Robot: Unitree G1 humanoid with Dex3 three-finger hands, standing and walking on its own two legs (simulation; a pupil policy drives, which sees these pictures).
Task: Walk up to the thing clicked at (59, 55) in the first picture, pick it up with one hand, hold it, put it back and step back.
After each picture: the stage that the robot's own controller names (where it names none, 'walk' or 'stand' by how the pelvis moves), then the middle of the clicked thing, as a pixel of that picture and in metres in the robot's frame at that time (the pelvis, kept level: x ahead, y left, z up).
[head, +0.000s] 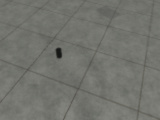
stand; (58, 53) +1.26 +0.23 -0.72
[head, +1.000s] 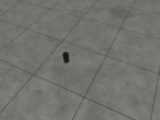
walk; (66, 57) +1.15 +0.23 -0.72
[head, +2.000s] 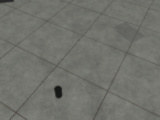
walk; (58, 92) +0.69 +0.22 -0.71
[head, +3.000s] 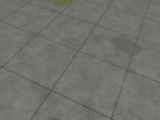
walk; out of the picture +0.42 +0.14 -0.70
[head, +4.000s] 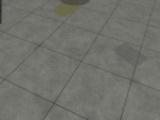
stand; out of the picture +0.34 +0.15 -0.72
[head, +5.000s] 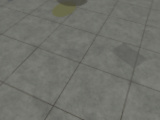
stand; out of the picture +0.32 +0.14 -0.73
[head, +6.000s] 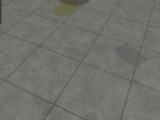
stand; out of the picture +0.33 +0.14 -0.73
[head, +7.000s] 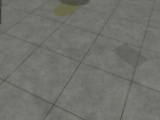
stand; out of the picture +0.33 +0.14 -0.73
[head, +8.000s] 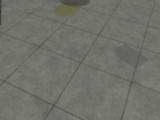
go down; out of the picture +0.32 +0.14 -0.73
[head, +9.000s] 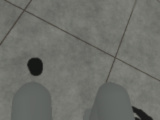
go down; (35, 67) +0.42 +0.16 -0.33
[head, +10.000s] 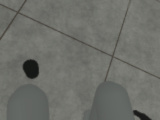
approach; (31, 69) +0.42 +0.17 -0.31
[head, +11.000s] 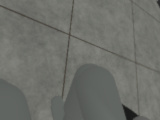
close in; out of the picture +0.42 +0.21 -0.23
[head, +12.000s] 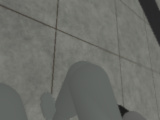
close; out of the picture +0.41 +0.23 -0.23
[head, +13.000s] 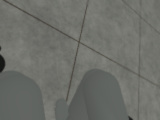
lift; out of the picture +0.36 +0.22 -0.18
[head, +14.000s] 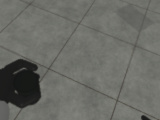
lift; (28, 89) +0.32 +0.17 +0.02
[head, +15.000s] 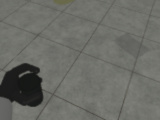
hold; (31, 90) +0.32 +0.17 +0.02
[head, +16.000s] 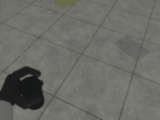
hold; (32, 93) +0.31 +0.17 +0.02
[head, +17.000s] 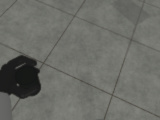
crouch; (29, 82) +0.36 +0.16 -0.04
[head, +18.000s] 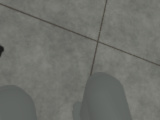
lower; out of the picture +0.46 +0.22 -0.12
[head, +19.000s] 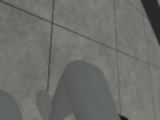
lower; out of the picture +0.43 +0.26 -0.24
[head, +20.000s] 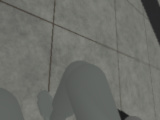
lower; out of the picture +0.43 +0.25 -0.23
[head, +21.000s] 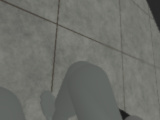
lower; out of the picture +0.43 +0.25 -0.23
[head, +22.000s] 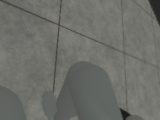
lower; out of the picture +0.43 +0.25 -0.22
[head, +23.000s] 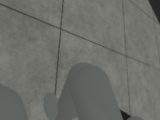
open; out of the picture +0.42 +0.23 -0.23
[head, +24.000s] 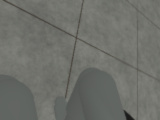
stand; out of the picture +0.42 +0.22 -0.25
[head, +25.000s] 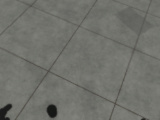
stand; (52, 111) +0.38 +0.14 -0.59
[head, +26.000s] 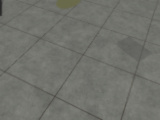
stand; out of the picture +0.37 +0.14 -0.67
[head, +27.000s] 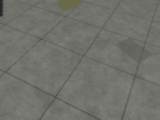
stand; out of the picture +0.37 +0.13 -0.67
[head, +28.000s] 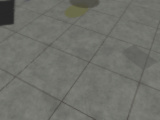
stand; out of the picture +0.39 +0.13 -0.72
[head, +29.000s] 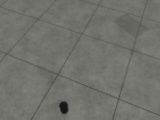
walk; (64, 107) +0.47 +0.12 -0.70
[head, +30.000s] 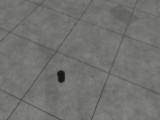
walk; (61, 76) +0.75 +0.12 -0.70
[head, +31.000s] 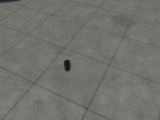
stand; (67, 65) +1.07 +0.19 -0.71
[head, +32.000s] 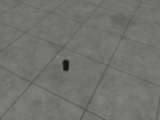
stand; (65, 65) +1.05 +0.14 -0.72
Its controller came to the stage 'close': yes
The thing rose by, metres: 0.73
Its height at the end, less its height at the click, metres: +0.00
